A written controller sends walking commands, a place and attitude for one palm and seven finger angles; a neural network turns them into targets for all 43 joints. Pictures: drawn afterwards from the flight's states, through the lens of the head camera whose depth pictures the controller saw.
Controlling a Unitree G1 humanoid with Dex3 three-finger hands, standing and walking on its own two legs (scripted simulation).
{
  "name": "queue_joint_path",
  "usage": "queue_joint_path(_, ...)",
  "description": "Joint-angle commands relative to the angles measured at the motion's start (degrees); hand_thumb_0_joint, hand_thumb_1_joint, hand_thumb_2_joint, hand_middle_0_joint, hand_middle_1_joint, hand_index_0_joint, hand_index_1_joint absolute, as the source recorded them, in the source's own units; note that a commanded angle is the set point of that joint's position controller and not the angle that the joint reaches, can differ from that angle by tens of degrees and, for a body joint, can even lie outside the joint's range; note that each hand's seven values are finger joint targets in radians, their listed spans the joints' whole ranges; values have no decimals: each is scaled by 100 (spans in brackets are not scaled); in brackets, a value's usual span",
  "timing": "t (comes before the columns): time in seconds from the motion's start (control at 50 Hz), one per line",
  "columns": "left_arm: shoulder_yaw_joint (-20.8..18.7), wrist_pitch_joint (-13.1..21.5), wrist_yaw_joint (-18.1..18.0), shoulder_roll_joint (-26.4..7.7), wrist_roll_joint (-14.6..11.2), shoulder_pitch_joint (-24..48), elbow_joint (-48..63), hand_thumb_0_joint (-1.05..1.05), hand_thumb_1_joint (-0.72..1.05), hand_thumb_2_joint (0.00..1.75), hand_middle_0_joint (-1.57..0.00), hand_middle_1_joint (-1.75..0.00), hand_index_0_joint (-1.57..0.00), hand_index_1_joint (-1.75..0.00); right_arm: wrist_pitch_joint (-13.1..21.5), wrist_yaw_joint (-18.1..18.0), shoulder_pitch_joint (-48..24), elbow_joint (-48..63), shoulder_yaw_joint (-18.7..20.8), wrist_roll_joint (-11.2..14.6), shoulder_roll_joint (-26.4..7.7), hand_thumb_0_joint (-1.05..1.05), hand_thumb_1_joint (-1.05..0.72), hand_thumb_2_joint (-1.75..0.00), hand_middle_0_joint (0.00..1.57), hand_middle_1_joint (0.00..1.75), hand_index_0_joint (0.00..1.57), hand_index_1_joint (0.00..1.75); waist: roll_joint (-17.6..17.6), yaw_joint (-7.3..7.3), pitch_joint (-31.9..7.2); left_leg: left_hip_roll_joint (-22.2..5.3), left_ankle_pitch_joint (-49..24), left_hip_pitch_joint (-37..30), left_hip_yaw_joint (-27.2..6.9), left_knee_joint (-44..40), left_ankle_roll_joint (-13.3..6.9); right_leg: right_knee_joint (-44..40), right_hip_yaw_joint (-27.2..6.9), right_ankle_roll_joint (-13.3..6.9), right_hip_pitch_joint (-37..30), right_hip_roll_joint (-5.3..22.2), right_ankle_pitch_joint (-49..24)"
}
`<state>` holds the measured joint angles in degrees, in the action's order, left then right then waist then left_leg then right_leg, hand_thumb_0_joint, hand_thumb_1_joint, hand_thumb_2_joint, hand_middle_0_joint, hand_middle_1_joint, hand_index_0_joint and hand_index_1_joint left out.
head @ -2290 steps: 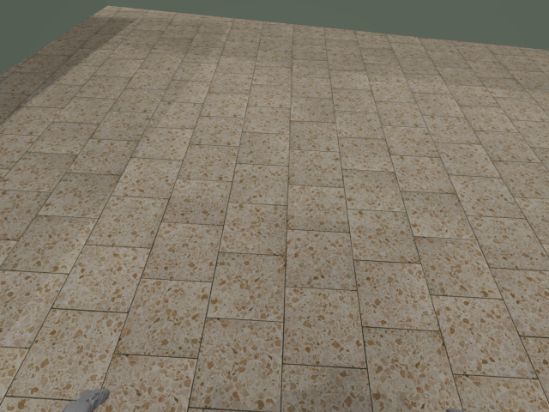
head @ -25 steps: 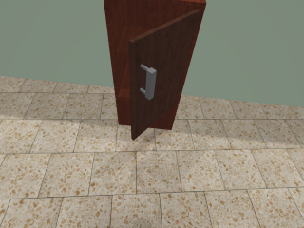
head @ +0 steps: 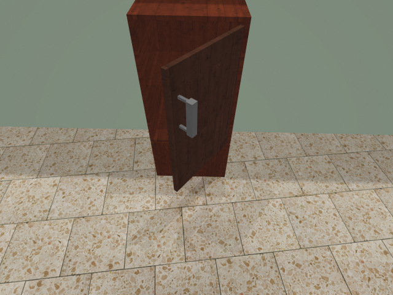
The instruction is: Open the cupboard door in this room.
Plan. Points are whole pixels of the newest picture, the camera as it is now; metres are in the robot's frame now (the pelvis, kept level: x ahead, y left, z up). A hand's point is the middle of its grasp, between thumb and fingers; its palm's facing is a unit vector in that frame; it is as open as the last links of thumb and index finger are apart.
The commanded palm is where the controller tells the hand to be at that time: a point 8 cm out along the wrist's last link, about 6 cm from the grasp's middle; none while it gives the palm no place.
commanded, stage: let the arm hang, fingers relaxed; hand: left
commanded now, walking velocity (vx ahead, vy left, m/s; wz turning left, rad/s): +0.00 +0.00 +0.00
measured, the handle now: (186, 116) +0.63 +0.07 -0.01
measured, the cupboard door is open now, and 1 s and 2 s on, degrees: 51 51 51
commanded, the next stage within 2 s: look to check the result in 0.18 s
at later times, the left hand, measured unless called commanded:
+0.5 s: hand out of the picture -0.01 +0.16 -0.18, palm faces +0.04 -0.98 -0.19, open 7.4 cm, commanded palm none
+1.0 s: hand out of the picture +0.02 +0.16 -0.18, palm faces +0.02 -0.98 -0.20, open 7.4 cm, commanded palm none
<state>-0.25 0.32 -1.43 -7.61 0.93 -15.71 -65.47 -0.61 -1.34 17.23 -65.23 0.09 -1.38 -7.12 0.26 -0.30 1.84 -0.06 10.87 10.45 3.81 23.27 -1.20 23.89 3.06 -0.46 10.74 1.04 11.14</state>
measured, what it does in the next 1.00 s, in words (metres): stands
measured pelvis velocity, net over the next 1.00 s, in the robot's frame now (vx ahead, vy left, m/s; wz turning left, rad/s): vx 0.01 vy -0.02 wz -0.04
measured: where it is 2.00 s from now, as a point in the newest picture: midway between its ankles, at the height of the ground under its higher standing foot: outside the picture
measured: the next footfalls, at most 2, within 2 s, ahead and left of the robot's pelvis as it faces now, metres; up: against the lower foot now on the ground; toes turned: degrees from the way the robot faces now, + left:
left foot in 1.88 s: +0.16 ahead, +0.06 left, +0.00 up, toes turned -36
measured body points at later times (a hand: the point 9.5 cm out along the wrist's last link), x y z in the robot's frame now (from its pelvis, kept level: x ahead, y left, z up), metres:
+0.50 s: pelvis +0.01 +0.00 +0.00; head +0.01 -0.01 +0.45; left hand -0.01 +0.21 -0.16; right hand -0.01 -0.21 -0.17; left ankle +0.02 +0.10 -0.74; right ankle +0.02 -0.11 -0.74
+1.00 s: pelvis +0.01 -0.02 +0.00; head +0.03 -0.03 +0.45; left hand +0.02 +0.21 -0.16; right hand +0.01 -0.24 -0.17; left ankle +0.02 +0.10 -0.74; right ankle +0.02 -0.11 -0.74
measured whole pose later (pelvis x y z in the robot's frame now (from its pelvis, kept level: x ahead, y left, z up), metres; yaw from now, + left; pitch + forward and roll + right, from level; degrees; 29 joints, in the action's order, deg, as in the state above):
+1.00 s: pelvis +0.01 -0.02 +0.00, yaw -2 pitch -1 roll +0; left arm -2.5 -0.4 -1.1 -8.3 1.2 -14.8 -64.2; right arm -1.0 -2.2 14.5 -63.8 1.6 -1.3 -8.4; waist 0.7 0.3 3.4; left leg -2.5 13.4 11.5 5.1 25.8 0.6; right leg 26.4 1.8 -2.1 12.6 -1.2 13.0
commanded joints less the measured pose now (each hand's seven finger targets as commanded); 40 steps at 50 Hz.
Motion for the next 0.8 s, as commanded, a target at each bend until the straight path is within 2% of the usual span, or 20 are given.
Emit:
queue_joint_path(0.0,-122,35,-72,-598,-23,-450,82,0,90,90,-20,-30,-20,-30,73,-40,386,95,90,15,-482,0,-90,-90,20,30,20,30,119,9,444,-517,539,371,-585,-682,-50,-577,-501,-148,277,451,416)
queue_joint_path(0.04,-125,39,-74,-574,-27,-458,76,0,90,90,-20,-30,-20,-30,81,-48,425,93,90,15,-458,0,-90,-90,20,30,20,30,220,8,437,-524,527,386,-588,-698,-47,-539,-507,-154,248,440,328)
queue_joint_path(0.22,-147,65,-83,-510,-26,-523,69,0,90,90,-20,-30,-20,-30,105,-65,529,103,120,28,-413,0,-90,-90,20,30,20,30,41,-5,296,-551,258,252,-592,-612,-67,-489,-479,-157,210,455,135)
queue_joint_path(0.34,-147,66,-89,-490,-24,-526,69,0,90,90,-20,-30,-20,-30,94,-68,531,89,128,23,-439,0,-90,-90,20,30,20,30,82,-22,412,-561,302,253,-587,-618,-59,-500,-487,-157,297,439,165)
queue_joint_path(0.44,-159,82,-88,-512,-22,-526,61,0,90,90,-20,-30,-20,-30,115,-71,454,103,136,27,-480,0,-90,-90,20,30,20,30,27,-19,283,-577,89,124,-576,-581,-67,-485,-502,-158,252,448,40)
queue_joint_path(0.52,-160,90,-87,-555,-20,-478,74,0,90,90,-20,-30,-20,-30,105,-66,405,101,134,32,-492,0,-90,-90,20,30,20,30,-60,-30,368,-565,87,127,-559,-558,-57,-544,-538,-164,310,456,114)
queue_joint_path(0.78,-188,117,-68,-719,-25,-326,132,0,90,90,-20,-30,-20,-30,110,-63,188,140,146,34,-679,0,-90,-90,20,30,20,30,14,-11,267,-576,-94,-9,-525,-512,-30,-636,-567,-183,228,471,31)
